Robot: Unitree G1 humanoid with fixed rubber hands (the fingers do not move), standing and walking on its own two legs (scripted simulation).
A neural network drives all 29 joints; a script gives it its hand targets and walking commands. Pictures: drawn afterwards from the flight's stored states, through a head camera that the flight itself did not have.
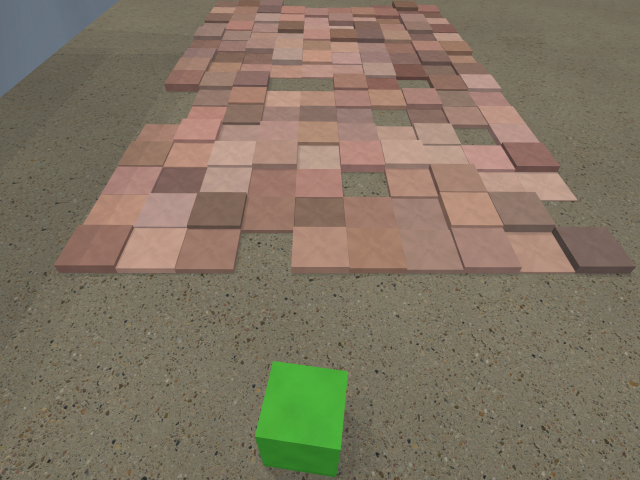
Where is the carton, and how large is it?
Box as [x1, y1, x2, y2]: [255, 361, 347, 476]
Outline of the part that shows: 273,361 255,434 255,438 263,464 268,466 335,476 340,450 347,371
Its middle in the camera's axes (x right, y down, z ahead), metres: -0.04 +0.50 +1.09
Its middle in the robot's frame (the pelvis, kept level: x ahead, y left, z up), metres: +0.46 +0.05 -0.66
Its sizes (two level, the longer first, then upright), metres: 0.210 0.200 0.250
